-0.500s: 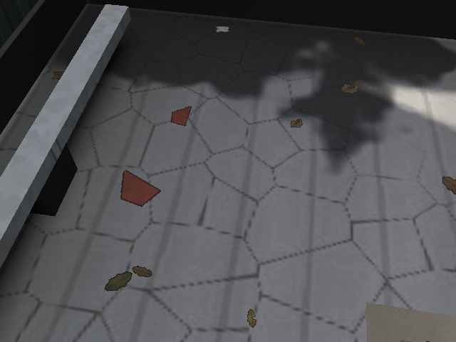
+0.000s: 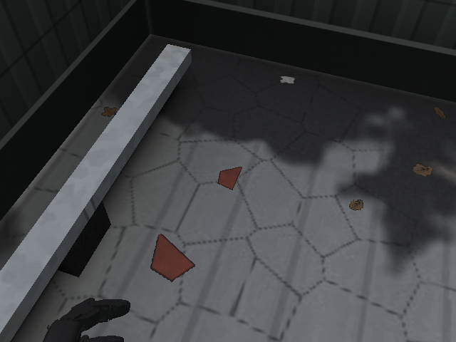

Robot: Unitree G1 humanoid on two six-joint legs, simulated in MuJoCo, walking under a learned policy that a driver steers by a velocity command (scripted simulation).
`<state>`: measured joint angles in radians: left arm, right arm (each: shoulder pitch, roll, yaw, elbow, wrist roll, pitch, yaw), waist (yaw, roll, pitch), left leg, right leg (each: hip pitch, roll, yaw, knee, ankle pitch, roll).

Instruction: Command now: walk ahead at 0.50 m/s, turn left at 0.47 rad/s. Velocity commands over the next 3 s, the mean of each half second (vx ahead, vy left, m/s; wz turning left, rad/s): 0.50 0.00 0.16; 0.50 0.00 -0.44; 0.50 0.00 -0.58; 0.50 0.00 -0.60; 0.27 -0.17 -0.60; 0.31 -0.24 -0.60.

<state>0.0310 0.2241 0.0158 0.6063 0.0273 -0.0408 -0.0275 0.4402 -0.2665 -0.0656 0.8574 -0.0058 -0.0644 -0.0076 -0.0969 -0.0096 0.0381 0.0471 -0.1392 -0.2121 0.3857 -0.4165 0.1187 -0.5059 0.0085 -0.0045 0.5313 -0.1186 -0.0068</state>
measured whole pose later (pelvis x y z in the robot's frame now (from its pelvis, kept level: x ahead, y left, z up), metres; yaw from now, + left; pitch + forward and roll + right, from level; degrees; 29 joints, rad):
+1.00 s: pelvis +0.52 +0.02 +0.00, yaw -13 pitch +2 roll +1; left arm 0.05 0.23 0.05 0.67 0.04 0.00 -0.07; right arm 0.43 -0.24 -0.05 0.88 -0.02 -0.07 -0.02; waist -0.07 -0.01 0.04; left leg 0.08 0.04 0.31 0.36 -0.44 -0.02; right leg -0.54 -0.01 -0.12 0.63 -0.19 -0.13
